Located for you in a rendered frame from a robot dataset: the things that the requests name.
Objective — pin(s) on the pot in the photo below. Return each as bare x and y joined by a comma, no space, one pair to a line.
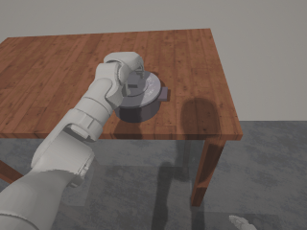
143,113

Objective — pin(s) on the lid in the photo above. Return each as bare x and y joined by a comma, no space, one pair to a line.
148,89

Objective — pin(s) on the robot right hand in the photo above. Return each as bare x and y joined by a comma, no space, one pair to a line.
241,223

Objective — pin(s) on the left robot upper arm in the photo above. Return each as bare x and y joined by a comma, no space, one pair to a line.
32,201

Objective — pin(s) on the knob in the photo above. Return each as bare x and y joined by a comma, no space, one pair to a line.
133,81

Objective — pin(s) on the table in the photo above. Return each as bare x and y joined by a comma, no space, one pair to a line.
42,77

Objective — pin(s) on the robot left hand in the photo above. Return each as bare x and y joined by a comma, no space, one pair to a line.
134,62

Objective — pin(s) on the left robot forearm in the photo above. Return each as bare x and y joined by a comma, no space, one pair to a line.
86,120

